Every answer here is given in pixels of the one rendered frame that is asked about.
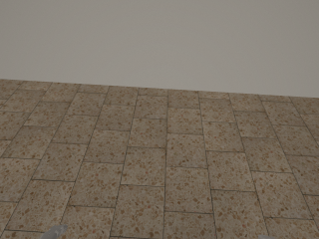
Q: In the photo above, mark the robot left hand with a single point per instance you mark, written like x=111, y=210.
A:
x=54, y=232

